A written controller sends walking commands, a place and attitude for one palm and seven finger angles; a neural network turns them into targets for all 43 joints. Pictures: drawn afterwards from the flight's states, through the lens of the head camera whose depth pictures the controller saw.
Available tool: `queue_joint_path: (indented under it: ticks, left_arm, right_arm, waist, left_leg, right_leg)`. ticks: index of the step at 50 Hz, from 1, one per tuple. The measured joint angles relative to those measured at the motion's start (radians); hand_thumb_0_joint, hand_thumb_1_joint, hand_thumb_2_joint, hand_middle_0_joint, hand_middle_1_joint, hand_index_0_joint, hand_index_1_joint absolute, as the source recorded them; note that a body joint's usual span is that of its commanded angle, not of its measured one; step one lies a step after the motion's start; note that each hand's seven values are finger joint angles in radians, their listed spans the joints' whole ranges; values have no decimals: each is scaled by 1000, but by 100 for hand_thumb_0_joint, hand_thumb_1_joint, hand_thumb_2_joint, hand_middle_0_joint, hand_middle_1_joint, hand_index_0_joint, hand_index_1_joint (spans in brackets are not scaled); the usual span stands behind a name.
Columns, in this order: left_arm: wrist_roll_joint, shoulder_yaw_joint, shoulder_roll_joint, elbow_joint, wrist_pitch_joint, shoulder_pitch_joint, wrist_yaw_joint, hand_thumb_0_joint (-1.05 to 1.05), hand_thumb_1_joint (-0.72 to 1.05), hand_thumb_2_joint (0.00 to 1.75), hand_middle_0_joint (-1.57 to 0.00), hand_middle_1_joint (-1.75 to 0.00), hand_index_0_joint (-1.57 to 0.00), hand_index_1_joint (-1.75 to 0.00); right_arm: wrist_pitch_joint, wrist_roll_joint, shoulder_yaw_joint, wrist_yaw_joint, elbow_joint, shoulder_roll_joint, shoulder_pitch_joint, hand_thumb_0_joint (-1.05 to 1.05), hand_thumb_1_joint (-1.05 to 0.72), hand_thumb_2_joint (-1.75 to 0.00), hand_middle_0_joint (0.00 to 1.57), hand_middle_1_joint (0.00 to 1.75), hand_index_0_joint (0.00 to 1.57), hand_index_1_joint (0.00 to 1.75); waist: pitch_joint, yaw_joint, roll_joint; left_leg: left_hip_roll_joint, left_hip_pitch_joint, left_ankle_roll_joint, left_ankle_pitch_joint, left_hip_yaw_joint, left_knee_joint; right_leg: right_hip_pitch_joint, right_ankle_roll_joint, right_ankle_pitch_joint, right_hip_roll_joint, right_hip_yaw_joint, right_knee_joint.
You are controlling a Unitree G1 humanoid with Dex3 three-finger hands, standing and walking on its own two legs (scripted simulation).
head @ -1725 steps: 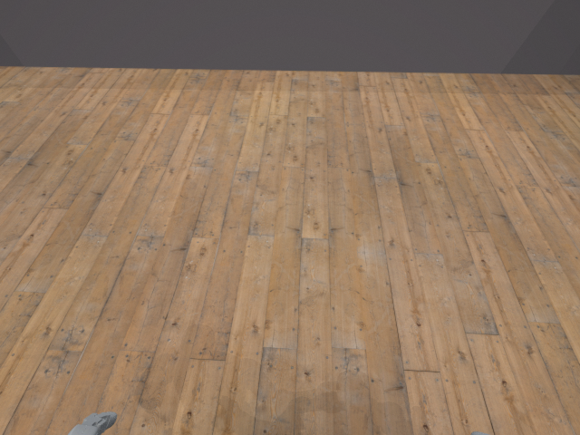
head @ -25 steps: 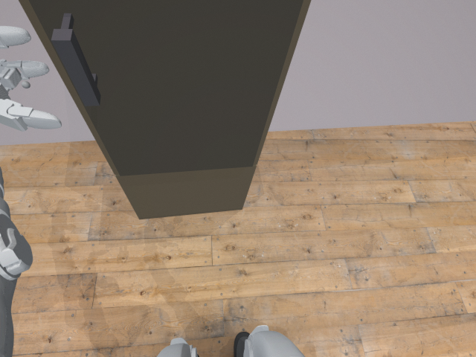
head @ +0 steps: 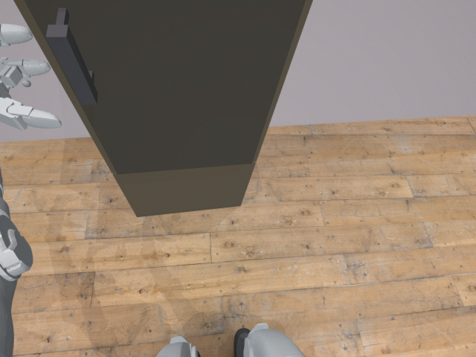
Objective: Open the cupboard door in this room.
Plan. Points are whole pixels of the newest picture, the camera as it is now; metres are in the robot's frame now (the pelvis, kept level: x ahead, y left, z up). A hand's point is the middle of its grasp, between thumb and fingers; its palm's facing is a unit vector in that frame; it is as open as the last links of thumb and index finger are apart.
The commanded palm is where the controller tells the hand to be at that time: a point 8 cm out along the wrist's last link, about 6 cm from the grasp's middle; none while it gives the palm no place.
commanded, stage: move the hooked fingers beside the handle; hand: left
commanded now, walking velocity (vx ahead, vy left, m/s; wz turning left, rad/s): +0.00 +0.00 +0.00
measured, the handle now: (76, 59) +0.56 +0.21 +0.11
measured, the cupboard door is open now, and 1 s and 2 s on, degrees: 0 0 0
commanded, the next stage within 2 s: slide the fingers in behind the handle in 0.30 s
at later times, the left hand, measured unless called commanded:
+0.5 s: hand (31, 91) +0.49 +0.26 +0.11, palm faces +0.05 -1.00 -0.02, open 14.0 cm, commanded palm +0.47 +0.30 +0.11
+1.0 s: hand (54, 87) +0.50 +0.23 +0.12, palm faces +0.05 -1.00 -0.02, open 14.0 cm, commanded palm +0.47 +0.27 +0.11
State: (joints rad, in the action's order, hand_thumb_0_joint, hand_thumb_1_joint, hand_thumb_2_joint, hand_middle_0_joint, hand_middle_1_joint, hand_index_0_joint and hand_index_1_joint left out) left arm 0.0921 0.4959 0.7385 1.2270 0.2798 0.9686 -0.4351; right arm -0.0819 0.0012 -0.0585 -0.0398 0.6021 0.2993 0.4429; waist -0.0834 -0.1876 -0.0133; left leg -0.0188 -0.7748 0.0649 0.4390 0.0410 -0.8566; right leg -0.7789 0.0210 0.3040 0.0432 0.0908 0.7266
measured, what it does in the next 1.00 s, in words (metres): stands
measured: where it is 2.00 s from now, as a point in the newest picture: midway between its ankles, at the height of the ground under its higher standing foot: outside the picture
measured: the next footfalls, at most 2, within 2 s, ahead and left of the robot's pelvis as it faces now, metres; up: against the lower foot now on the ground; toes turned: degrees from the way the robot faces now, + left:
none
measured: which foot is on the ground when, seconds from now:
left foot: down 0.00-1.00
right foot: down 0.00-1.00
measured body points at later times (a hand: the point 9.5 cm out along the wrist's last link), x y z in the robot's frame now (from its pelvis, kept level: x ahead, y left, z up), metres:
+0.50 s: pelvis +0.00 -0.01 +0.00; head +0.12 +0.02 +0.44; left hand +0.48 +0.31 +0.12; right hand +0.02 -0.28 -0.10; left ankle -0.03 +0.07 -0.70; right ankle +0.02 -0.11 -0.70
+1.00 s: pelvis +0.00 -0.02 +0.00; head +0.11 +0.00 +0.44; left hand +0.49 +0.28 +0.12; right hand -0.01 -0.28 -0.10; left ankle -0.03 +0.07 -0.70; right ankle +0.02 -0.11 -0.70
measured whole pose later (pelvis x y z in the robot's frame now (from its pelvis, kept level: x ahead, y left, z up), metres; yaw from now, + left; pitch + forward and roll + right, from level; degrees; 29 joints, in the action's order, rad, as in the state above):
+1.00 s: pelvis +0.00 -0.02 +0.00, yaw +0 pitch +18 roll -3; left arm 0.11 0.45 0.65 1.20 0.30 0.92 -0.37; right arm -0.07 -0.01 -0.06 -0.03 0.61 0.29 0.44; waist -0.08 -0.16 -0.02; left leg -0.02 -0.72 0.05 0.43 0.04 -0.83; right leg -0.74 0.04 0.31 0.05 0.09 0.73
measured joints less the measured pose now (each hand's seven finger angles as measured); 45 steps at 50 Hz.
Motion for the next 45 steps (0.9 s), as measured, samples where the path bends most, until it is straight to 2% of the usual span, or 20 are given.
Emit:
queue_joint_path:
  ticks: [8, 18, 26, 32, 39, 45]
  left_arm:
    - [7, 24, -23, -31, -2, -67, 23, -1, -49, 30, -30, -120, -30, -120]
    - [43, -19, -65, -67, 17, -82, 7, -1, -50, 30, -30, -120, -30, -120]
    - [19, -50, -67, -33, -2, -51, 31, -1, -50, 30, -30, -120, -30, -120]
    - [28, -41, -90, -35, 23, -42, 51, -1, -50, 30, -30, -120, -30, -120]
    - [-2, -26, -76, -16, 12, -36, 75, -1, -50, 30, -30, -120, -30, -120]
    - [14, -22, -74, -32, 28, -49, 74, -1, -50, 30, -30, -120, -30, -120]
  right_arm:
    - [-17, -6, -5, 15, -24, -18, -7, 0, -91, -89, 21, 30, 21, 30]
    - [-14, -9, 0, 14, -1, -22, -27, 0, -91, -89, 21, 30, 21, 30]
    - [-1, -10, 5, 6, -9, -7, -44, 0, -91, -89, 21, 30, 21, 30]
    - [5, -10, 4, 8, 0, -6, -43, 0, -91, -89, 20, 30, 21, 30]
    - [8, -11, -1, 8, -5, -9, -28, 0, -91, -89, 20, 30, 21, 30]
    - [12, -13, -1, 10, 1, -14, -10, 0, -91, -89, 20, 30, 21, 30]
  waist:
    - [-11, 16, -7]
    - [-7, 46, -8]
    - [0, 35, -6]
    - [4, 31, -1]
    - [9, 16, -4]
    - [9, 19, -4]
  left_leg:
    - [-5, 37, 0, 10, 11, 14]
    - [1, 56, -7, 6, -8, 19]
    - [3, 49, -11, -1, -13, 15]
    - [0, 48, -14, -4, -8, 14]
    - [-4, 44, -17, -8, -2, 16]
    - [-8, 50, -19, -11, 4, 23]
  right_leg:
    - [29, 0, 8, 6, -13, -7]
    - [54, 5, 14, 1, 5, -10]
    - [46, 12, 13, -2, 11, 0]
    - [40, 16, 11, 1, 6, 8]
    - [30, 21, 6, 5, 0, 10]
    - [33, 23, 2, 10, -6, 4]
